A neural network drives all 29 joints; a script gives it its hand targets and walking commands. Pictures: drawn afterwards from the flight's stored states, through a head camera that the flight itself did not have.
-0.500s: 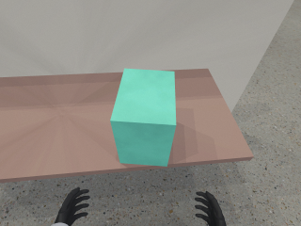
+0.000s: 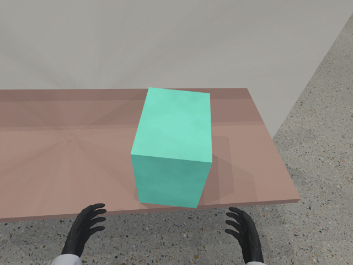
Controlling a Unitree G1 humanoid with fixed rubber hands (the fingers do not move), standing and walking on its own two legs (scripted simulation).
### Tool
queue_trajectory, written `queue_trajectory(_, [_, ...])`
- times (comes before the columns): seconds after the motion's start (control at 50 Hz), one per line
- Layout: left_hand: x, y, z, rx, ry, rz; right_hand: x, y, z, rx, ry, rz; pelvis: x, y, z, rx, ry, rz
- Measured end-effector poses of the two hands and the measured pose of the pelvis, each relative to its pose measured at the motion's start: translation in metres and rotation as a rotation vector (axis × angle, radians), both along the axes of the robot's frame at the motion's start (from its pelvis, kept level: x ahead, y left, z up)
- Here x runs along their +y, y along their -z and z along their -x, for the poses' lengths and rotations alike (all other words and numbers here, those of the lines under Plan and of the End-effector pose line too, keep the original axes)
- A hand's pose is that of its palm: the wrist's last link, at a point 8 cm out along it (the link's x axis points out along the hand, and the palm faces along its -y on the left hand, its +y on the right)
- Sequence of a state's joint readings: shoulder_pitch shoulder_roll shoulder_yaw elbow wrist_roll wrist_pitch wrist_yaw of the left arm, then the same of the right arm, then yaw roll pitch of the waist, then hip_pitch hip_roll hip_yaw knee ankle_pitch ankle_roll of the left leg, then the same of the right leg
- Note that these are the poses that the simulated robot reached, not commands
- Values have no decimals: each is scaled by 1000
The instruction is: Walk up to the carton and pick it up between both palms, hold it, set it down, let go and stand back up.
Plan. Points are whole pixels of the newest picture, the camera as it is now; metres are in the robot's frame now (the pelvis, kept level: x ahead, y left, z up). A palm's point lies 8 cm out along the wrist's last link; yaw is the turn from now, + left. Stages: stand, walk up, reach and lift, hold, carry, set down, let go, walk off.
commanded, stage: reach and lift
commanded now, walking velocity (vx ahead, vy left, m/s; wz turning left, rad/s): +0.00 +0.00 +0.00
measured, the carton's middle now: (173, 149) +0.40 +0.05 -0.01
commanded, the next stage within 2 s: none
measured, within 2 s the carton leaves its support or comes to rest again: neither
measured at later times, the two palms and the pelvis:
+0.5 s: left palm (73, 218) +0.20 +0.25 -0.01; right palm (245, 222) +0.22 -0.13 -0.01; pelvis -0.01 +0.00 +0.00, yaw +1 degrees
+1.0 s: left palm (80, 167) +0.29 +0.25 +0.05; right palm (240, 171) +0.32 -0.11 +0.05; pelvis -0.01 +0.00 +0.00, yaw +2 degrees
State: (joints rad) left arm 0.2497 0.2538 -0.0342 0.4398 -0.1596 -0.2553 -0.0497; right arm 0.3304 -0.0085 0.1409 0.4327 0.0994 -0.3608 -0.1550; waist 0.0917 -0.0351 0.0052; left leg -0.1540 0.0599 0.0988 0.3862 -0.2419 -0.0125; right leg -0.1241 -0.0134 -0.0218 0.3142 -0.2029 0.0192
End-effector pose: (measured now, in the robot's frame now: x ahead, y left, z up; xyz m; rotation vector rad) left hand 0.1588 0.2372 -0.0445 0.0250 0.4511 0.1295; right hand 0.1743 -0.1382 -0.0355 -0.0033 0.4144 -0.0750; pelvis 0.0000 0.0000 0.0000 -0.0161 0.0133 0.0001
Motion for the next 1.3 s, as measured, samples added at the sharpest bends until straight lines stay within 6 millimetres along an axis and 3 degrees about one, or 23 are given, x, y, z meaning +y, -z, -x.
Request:
queue_trajectory(0.18, [0,-9,-10,-92,-13,11,8,-15,-13,-91,-22,-3,3,-1,-4,-3,5,3])
queue_trajectory(0.38, [8,-18,-19,-105,-38,-4,13,-16,-28,-81,-23,-11,3,-1,5,-5,-3,1])
queue_trajectory(0.6, [13,-51,-68,-153,-48,2,14,-44,-76,-127,-24,-3,-3,-2,17,-3,-22,-3])
queue_trajectory(0.78, [9,-78,-112,-171,-32,15,18,-73,-119,-153,11,-6,-6,-4,16,4,-33,-1])
queue_trajectory(1.06, [16,-103,-140,-179,-44,23,30,-98,-151,-164,11,21,-1,-4,13,9,-42,4])
queue_trajectory(1.3, [18,-148,-172,-194,-19,-1,31,-139,-189,-194,43,15,6,-3,22,33,-58,11])
